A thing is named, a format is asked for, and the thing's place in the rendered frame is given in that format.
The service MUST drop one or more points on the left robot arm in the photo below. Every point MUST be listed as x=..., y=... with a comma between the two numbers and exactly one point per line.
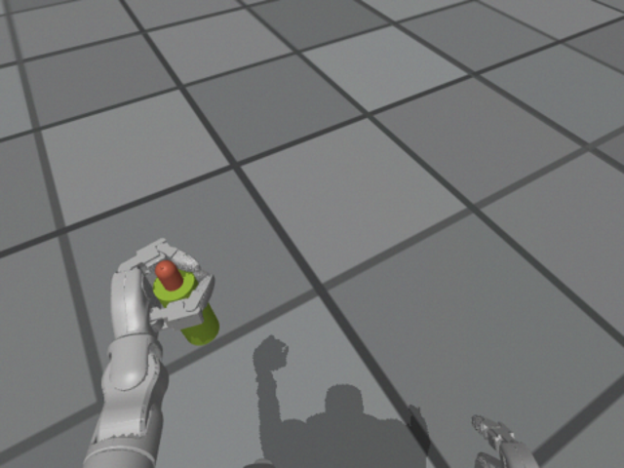
x=129, y=427

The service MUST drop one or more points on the bottle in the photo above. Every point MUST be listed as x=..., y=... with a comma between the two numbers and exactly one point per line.
x=173, y=284

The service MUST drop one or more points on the left robot hand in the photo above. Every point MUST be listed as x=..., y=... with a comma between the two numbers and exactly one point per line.
x=134, y=308

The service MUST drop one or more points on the right robot hand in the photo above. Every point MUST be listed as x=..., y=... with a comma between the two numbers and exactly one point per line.
x=512, y=453

